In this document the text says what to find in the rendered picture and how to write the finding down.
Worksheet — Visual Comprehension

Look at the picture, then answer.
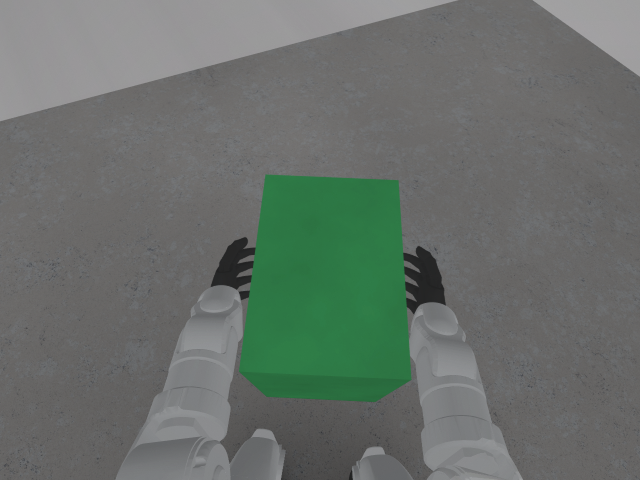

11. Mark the right robot hand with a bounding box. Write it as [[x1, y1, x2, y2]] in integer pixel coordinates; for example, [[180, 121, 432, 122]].
[[403, 246, 446, 314]]

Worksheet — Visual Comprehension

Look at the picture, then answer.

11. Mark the right robot forearm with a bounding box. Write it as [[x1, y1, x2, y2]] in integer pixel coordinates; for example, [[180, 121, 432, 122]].
[[409, 302, 523, 480]]

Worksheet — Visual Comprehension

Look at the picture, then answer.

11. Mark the left robot upper arm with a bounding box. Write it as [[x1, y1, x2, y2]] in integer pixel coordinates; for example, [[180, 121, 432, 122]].
[[117, 436, 230, 480]]

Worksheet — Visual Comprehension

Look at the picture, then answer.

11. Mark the carton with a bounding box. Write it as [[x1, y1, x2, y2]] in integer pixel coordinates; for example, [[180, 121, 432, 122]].
[[239, 174, 411, 402]]

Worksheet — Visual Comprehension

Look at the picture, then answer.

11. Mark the robot left shin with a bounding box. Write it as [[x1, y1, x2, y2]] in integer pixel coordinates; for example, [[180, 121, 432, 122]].
[[251, 429, 277, 442]]

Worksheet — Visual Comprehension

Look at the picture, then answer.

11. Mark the robot right thigh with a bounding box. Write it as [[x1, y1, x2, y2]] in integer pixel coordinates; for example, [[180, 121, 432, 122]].
[[352, 454, 413, 480]]

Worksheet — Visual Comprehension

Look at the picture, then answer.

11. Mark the left robot forearm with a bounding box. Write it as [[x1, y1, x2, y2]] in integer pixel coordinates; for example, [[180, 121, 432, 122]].
[[115, 285, 243, 480]]

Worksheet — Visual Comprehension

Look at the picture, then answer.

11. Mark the left robot hand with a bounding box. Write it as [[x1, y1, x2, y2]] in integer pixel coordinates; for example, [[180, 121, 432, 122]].
[[211, 237, 255, 300]]

